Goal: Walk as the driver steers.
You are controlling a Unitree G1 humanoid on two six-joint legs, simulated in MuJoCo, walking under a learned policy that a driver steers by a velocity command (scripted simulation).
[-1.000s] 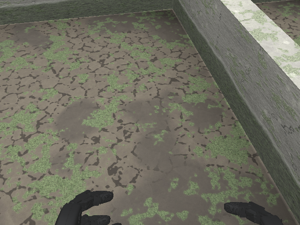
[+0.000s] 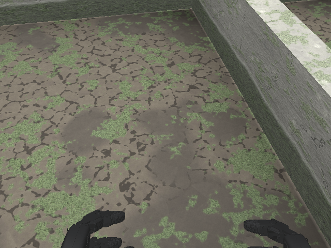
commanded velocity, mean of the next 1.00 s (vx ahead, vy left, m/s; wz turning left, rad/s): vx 0.37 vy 0.00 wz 0.00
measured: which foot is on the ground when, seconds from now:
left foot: down 0.00-1.00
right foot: down 0.00-1.00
